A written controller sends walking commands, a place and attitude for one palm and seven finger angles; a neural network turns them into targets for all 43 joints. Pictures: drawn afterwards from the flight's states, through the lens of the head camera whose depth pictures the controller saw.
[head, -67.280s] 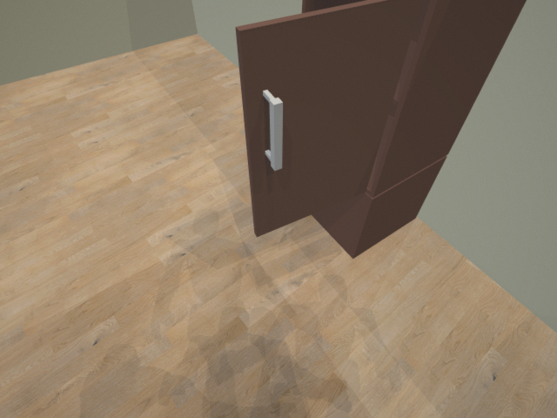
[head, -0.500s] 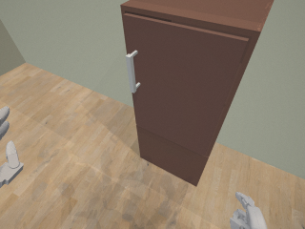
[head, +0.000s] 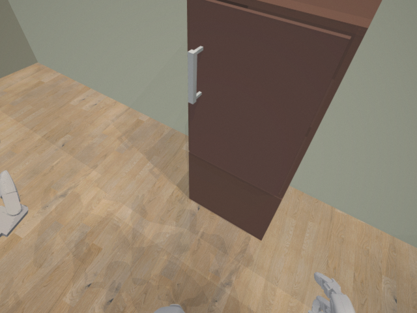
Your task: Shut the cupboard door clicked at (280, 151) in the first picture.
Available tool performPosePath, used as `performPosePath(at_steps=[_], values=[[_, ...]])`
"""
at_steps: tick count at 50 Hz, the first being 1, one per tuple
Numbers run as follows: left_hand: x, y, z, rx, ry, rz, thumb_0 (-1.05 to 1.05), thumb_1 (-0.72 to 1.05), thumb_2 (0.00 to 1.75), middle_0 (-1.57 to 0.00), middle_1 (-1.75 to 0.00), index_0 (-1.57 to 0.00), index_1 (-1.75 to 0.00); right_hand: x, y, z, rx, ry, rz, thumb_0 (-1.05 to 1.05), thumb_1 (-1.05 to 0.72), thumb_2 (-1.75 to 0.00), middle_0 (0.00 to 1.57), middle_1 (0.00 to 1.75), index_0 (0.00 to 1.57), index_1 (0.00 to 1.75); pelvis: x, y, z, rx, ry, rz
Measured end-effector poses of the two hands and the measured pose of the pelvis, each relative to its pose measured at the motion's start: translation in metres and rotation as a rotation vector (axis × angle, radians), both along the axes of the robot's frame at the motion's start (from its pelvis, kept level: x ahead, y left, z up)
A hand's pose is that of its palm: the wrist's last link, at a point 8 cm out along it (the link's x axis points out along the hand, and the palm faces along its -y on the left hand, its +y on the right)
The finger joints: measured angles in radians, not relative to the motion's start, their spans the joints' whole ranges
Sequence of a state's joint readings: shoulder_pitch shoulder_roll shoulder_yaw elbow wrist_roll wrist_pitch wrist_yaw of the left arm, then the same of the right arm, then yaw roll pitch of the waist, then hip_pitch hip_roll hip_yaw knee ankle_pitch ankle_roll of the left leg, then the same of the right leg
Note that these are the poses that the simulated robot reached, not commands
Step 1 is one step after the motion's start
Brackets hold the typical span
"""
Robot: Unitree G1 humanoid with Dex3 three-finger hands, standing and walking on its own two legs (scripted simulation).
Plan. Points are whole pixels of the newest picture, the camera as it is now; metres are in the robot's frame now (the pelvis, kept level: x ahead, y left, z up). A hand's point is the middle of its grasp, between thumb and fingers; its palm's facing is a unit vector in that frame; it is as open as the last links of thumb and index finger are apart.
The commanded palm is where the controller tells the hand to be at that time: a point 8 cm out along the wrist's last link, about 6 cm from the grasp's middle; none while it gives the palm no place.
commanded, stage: step back with the hand held close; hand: left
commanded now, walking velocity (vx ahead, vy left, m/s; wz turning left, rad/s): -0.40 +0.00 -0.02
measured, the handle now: (195, 76) +0.75 +0.08 +0.06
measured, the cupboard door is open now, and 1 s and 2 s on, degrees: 0 0 0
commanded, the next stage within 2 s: stop stepping back and stand still in 0.58 s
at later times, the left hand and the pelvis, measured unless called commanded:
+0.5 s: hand out of the picture +0.14 +0.26 +0.19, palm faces +0.37 -0.82 -0.44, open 7.4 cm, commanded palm +0.09 +0.31 +0.20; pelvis -0.06 +0.01 +0.00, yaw -1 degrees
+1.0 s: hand out of the picture +0.11 +0.35 +0.18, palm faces +0.43 -0.85 -0.30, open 7.4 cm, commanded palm +0.04 +0.37 +0.20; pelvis -0.13 +0.08 +0.01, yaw -5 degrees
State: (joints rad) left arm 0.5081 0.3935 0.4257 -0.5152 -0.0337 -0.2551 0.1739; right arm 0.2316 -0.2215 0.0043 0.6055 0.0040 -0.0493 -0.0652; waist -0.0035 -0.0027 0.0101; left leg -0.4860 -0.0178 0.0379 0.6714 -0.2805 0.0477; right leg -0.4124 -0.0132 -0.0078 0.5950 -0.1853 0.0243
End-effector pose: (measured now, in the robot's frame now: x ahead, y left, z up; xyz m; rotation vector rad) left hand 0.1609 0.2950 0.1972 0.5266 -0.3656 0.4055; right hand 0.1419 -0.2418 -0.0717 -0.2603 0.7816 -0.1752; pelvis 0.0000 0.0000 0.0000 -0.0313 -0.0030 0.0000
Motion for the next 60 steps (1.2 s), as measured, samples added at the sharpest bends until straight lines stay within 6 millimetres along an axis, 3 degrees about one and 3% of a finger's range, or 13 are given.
performPosePath(at_steps=[5, 10, 15, 20, 28, 33, 40, 44, 47, 50, 55, 58, 60], values=[[-0.008, 0.010, 0.010, 0.065, -0.015, -0.017, 0.01, 0.89, 0.90, -0.21, -0.31, -0.22, -0.30, -0.014, 0.003, 0.003, -0.012, -0.017, -0.019, 0.01, -0.90, -0.90, 0.20, 0.30, 0.20, 0.30, -0.013, 0.004, 0.001, -0.041, 0.004, 0.025], [-0.029, 0.016, 0.015, 0.087, -0.011, 0.011, 0.01, 0.89, 0.90, -0.21, -0.31, -0.21, -0.30, -0.020, 0.008, 0.005, 0.010, -0.030, 0.004, 0.01, -0.90, -0.90, 0.20, 0.30, 0.20, 0.30, -0.021, -0.001, 0.003, -0.040, 0.050, 0.015], [-0.037, 0.002, 0.002, 0.004, 0.026, -0.022, 0.01, 0.89, 0.90, -0.21, -0.30, -0.21, -0.30, -0.026, 0.010, 0.001, 0.024, -0.024, 0.027, 0.01, -0.90, -0.90, 0.20, 0.30, 0.20, 0.30, -0.044, -0.002, 0.005, -0.037, 0.051, -0.024], [-0.044, -0.009, 0.002, -0.002, 0.017, -0.112, 0.01, 0.89, 0.90, -0.21, -0.31, -0.21, -0.30, -0.039, 0.010, 0.009, 0.015, -0.054, -0.010, 0.01, -0.90, -0.90, 0.20, 0.30, 0.20, 0.30, -0.055, -0.001, 0.004, -0.038, 0.020, -0.014], [-0.057, 0.025, 0.004, 0.027, -0.020, -0.087, 0.01, 0.88, 0.90, -0.22, -0.31, -0.22, -0.30, -0.065, 0.011, 0.013, -0.053, -0.033, -0.052, 0.01, -0.90, -0.90, 0.20, 0.30, 0.20, 0.30, -0.057, 0.021, 0.001, -0.053, 0.005, -0.013], [-0.058, 0.050, 0.001, -0.002, -0.010, -0.067, 0.01, 0.89, 0.90, -0.21, -0.31, -0.22, -0.30, -0.078, 0.029, 0.015, -0.056, -0.007, -0.038, 0.01, -0.90, -0.90, 0.20, 0.30, 0.20, 0.30, -0.076, 0.034, 0.006, -0.082, 0.025, -0.010], [-0.097, 0.045, 0.011, 0.041, 0.014, -0.137, 0.01, 0.89, 0.90, -0.21, -0.30, -0.21, -0.30, -0.093, 0.061, 0.019, -0.002, -0.064, 0.022, 0.01, -0.90, -0.90, 0.20, 0.30, 0.20, 0.30, -0.107, 0.047, 0.005, -0.048, 0.045, -0.053], [-0.108, 0.056, 0.009, 0.013, -0.022, -0.134, 0.01, 0.89, 0.90, -0.21, -0.31, -0.22, -0.30, -0.114, 0.070, 0.012, -0.017, -0.037, -0.015, 0.01, -0.90, -0.90, 0.20, 0.30, 0.20, 0.30, -0.107, 0.063, 0.000, -0.045, 0.008, -0.090], [-0.098, 0.077, -0.002, -0.059, -0.052, -0.077, 0.01, 0.88, 0.90, -0.22, -0.31, -0.22, -0.30, -0.131, 0.077, 0.004, -0.025, -0.030, -0.059, 0.01, -0.90, -0.90, 0.20, 0.30, 0.20, 0.30, -0.115, 0.075, -0.005, -0.042, -0.010, -0.075], [-0.088, 0.090, -0.005, -0.129, -0.009, -0.035, 0.01, 0.89, 0.90, -0.21, -0.31, -0.21, -0.30, -0.153, 0.089, 0.008, 0.009, -0.016, -0.084, 0.01, -0.90, -0.90, 0.20, 0.30, 0.20, 0.30, -0.128, 0.080, 0.006, -0.026, -0.019, -0.081], [-0.109, 0.073, 0.009, -0.052, 0.114, -0.132, 0.01, 0.89, 0.90, -0.21, -0.30, -0.21, -0.30, -0.184, 0.102, 0.023, 0.068, -0.026, -0.099, 0.01, -0.90, -0.90, 0.20, 0.30, 0.20, 0.30, -0.143, 0.086, 0.022, -0.003, 0.012, -0.094], [-0.128, 0.067, 0.015, 0.045, 0.123, -0.203, 0.01, 0.89, 0.90, -0.21, -0.30, -0.21, -0.30, -0.198, 0.098, 0.013, 0.047, 0.009, -0.105, 0.01, -0.90, -0.90, 0.20, 0.30, 0.20, 0.30, -0.154, 0.094, 0.014, 0.018, 0.016, -0.134], [-0.133, 0.075, 0.018, 0.058, 0.090, -0.194, 0.01, 0.89, 0.90, -0.21, -0.31, -0.22, -0.30, -0.209, 0.096, 0.008, 0.030, 0.056, -0.126, 0.01, -0.90, -0.90, 0.20, 0.30, 0.20, 0.30, -0.154, 0.099, 0.014, 0.013, 0.008, -0.126]])
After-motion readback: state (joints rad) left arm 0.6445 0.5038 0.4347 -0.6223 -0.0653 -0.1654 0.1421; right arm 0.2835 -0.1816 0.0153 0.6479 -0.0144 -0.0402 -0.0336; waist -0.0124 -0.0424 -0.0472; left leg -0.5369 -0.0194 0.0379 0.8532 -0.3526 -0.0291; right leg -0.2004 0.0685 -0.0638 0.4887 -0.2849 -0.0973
